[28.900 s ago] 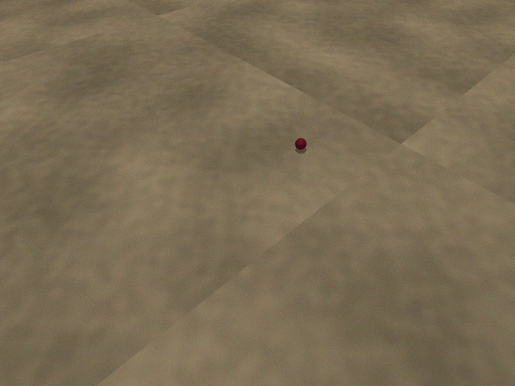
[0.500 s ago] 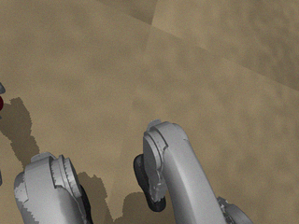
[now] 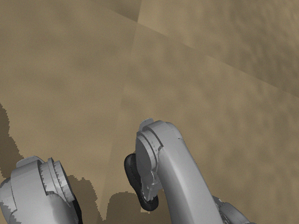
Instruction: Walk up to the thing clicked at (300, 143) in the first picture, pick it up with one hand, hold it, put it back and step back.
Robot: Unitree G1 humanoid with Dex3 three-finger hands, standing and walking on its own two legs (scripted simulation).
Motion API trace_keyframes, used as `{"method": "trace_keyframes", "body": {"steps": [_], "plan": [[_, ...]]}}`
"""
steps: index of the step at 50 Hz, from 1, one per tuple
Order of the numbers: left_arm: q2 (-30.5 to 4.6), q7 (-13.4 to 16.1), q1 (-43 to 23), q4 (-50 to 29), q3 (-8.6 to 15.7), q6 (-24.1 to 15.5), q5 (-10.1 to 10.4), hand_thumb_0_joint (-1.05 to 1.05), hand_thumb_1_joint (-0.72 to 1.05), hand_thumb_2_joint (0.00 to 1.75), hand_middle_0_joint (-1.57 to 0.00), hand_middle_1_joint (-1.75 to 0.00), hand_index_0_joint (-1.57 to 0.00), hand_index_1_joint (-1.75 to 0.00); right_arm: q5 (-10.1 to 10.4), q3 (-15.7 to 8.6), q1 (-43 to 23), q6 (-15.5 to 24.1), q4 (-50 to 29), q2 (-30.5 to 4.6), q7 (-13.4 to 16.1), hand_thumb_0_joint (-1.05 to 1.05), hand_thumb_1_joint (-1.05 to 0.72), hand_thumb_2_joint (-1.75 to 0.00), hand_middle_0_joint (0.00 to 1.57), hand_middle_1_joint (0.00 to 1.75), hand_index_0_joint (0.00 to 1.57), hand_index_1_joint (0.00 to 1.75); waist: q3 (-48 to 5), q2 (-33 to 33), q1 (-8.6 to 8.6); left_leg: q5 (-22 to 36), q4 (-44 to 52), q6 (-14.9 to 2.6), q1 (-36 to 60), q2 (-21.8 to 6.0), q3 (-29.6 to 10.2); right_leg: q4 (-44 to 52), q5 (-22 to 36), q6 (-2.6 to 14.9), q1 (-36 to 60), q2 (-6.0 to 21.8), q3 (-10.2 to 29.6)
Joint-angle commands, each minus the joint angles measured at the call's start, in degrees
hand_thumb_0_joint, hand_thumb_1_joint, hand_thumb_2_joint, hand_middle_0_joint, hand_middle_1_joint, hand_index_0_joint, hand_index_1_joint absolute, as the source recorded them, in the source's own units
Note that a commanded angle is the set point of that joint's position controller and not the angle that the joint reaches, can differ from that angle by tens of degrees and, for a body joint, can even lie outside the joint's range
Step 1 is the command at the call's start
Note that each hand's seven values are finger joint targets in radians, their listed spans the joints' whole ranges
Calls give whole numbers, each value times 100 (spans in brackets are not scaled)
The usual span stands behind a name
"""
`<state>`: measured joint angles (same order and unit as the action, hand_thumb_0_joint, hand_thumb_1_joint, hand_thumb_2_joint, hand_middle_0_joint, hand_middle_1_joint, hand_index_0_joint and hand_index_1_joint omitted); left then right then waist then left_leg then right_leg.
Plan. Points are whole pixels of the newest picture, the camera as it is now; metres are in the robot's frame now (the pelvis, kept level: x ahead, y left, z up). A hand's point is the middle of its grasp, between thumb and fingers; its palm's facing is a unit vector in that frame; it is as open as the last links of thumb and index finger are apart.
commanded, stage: rest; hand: left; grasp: from above
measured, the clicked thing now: out of the picture +0.46 +0.33 -0.26
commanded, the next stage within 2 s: open in 0.56 s
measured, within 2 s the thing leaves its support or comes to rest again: rests again in 0.80 s
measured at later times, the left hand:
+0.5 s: hand out of the picture +0.45 +0.32 -0.24, palm faces -0.44 -0.15 -0.89, open 8.3 cm
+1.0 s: hand out of the picture +0.46 +0.32 -0.24, palm faces -0.42 -0.14 -0.90, open 10.3 cm
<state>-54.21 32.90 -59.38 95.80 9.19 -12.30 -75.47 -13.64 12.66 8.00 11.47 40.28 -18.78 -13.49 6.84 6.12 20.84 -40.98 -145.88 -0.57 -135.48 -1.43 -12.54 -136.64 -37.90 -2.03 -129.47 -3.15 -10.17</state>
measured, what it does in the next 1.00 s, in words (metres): stands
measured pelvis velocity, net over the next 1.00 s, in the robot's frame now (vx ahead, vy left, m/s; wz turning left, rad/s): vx -0.01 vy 0.00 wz -0.03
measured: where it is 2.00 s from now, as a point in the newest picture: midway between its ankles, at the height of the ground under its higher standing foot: (112, 210)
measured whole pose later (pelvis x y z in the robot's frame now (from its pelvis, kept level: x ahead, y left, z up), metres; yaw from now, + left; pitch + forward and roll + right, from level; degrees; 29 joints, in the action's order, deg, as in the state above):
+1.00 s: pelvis -0.01 +0.00 +0.00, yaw -2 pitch +27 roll -14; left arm -59.4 34.5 -62.2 99.8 6.3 -11.7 -74.0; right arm -14.0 17.4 7.3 14.4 37.7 -20.3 -14.7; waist 9.5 8.2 22.9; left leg -40.9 -146.6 -0.8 -134.6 -1.8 -14.4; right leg -135.7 -36.7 -2.6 -128.1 -4.0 -11.6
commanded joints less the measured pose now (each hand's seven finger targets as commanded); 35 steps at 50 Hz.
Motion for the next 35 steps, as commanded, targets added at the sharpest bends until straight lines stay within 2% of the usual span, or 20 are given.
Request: {"method": "trace_keyframes", "body": {"steps": [1,2,3,4,5,6,8,9,12,13,15,16,17,19,23,24,25,31,33,35], "plan": [[-1544,339,-1687,-756,145,45,80,0,77,66,-106,-68,-110,-63,31,-535,1134,13,34,-1834,53,0,-90,-90,20,30,20,30,-3712,-3117,148,1421,1549,38,3036,-87,473,1087,1494,399,1867,-203,-497],[-1524,330,-1613,-601,153,74,63,0,77,67,-104,-71,-110,-65,28,-527,1140,19,18,-1832,47,0,-90,-90,20,30,20,30,-3682,-3023,185,1406,1521,26,3065,-92,460,1085,1502,388,1821,-202,-510],[-1335,300,-1764,-764,-57,60,95,0,75,66,-103,-70,-108,-65,39,-487,1047,38,-55,-1786,31,0,-90,-90,20,30,20,30,-3691,-3093,217,1350,1535,12,3020,-92,483,1134,1468,371,1843,-213,-498],[-1414,342,-1727,-692,14,50,154,0,74,66,-103,-70,-108,-65,24,-478,1063,36,-6,-1816,39,0,-90,-90,20,30,20,30,-3762,-3058,220,1337,1566,16,3089,-109,436,1137,1491,367,1912,-222,-517],[-1327,303,-1752,-634,-124,56,135,0,73,67,-102,-71,-107,-66,62,-481,1056,63,-18,-1825,18,0,-90,-90,20,30,20,30,-3701,-3074,265,1323,1540,25,3107,-107,423,1090,1500,366,1827,-211,-507],[-1483,310,-1754,-575,-8,49,143,0,73,66,-102,-71,-107,-65,38,-484,1116,95,31,-1878,9,0,-90,-90,20,30,20,30,-3597,-3020,307,1269,1489,10,3020,-112,428,1087,1461,350,1811,-198,-529],[-1701,334,-1673,-608,169,52,129,0,72,68,-102,-70,-106,-65,40,-481,1196,85,40,-1926,13,0,-90,-90,20,30,20,30,-3623,-3019,241,1375,1505,27,2995,-107,410,1087,1494,376,1899,-199,-529],[-1645,315,-1647,-599,127,63,83,0,72,67,-102,-70,-106,-65,17,-462,1229,88,39,-1863,-10,0,-90,-90,20,30,20,30,-3685,-3062,260,1512,1456,19,3114,-115,450,1097,1617,359,2002,-213,-504],[-1448,275,-1857,-635,-64,14,214,0,70,66,-100,-70,-105,-65,36,-398,1126,142,-56,-1860,-28,0,-91,-90,20,30,20,30,-3576,-2995,362,1334,1449,-12,2922,-109,447,1159,1519,354,2009,-229,-495],[-1610,295,-1670,-562,48,11,243,0,68,65,-98,-71,-104,-66,51,-407,1124,133,-8,-1904,-7,0,-91,-90,20,30,20,30,-3607,-2942,277,1341,1520,-2,2971,-129,404,1192,1496,353,2050,-237,-525],[-1715,274,-1585,-515,60,-6,164,0,68,63,-98,-71,-103,-65,35,-386,1174,126,12,-1895,-8,0,-90,-90,20,30,20,30,-3624,-3057,254,1322,1510,14,3008,-127,411,1140,1463,363,2048,-247,-531],[-1695,272,-1630,-478,47,-18,157,0,70,63,-99,-70,-104,-65,6,-360,1164,131,-19,-1919,-15,0,-90,-90,20,30,20,30,-3538,-2959,324,1346,1427,10,2972,-137,407,1140,1493,349,2029,-233,-553],[-1633,275,-1560,-528,2,-20,152,0,70,64,-98,-71,-104,-65,14,-375,1162,126,-32,-1908,-15,0,-90,-90,20,30,20,30,-3650,-2957,286,1384,1473,11,3033,-137,401,1148,1529,346,2096,-251,-539],[-1627,293,-1729,-559,-58,-49,193,0,71,65,-98,-72,-104,-67,15,-336,1139,138,-24,-1910,-17,0,-90,-90,20,30,20,30,-3575,-3041,367,1364,1448,6,3034,-141,408,1158,1547,336,2084,-244,-543],[-1706,337,-1649,-447,-63,-49,218,0,66,64,-95,-72,-101,-66,35,-287,1109,163,10,-1920,-19,0,-90,-90,20,30,20,30,-3564,-2930,338,1448,1389,-5,2943,-166,390,1165,1651,319,2192,-286,-530],[-1710,349,-1692,-423,-65,-59,204,0,68,65,-96,-72,-102,-66,7,-248,1151,179,-12,-1924,-33,0,-90,-90,20,30,20,30,-3457,-2864,406,1429,1342,-17,2900,-155,386,1162,1644,310,2152,-265,-549],[-1780,362,-1672,-418,7,-56,233,0,68,64,-96,-72,-101,-66,28,-236,1128,182,-22,-1956,-25,0,-90,-90,20,30,20,30,-3427,-2837,368,1446,1393,1,2912,-164,347,1167,1613,324,2109,-259,-579],[-1824,407,-1730,-368,-107,-97,213,0,67,63,-94,-73,-100,-67,18,-178,1081,194,-101,-2011,-4,0,-90,-90,20,30,20,30,-3476,-2881,412,1332,1427,-22,2870,-173,350,1243,1559,312,2264,-302,-563],[-1755,390,-1745,-292,-173,-92,187,0,67,62,-94,-73,-100,-67,3,-167,1064,215,-92,-2001,-15,0,-90,-90,20,30,20,30,-3293,-2910,442,1242,1440,-7,2842,-174,333,1189,1461,320,2078,-279,-604],[-1729,391,-1879,-459,-263,-98,209,0,51,66,-78,-75,-84,-69,23,-138,1018,233,-161,-2016,-13,0,-90,-90,20,30,20,30,-3389,-3020,454,1271,1495,10,2949,-183,298,1181,1487,325,2119,-293,-604]]}}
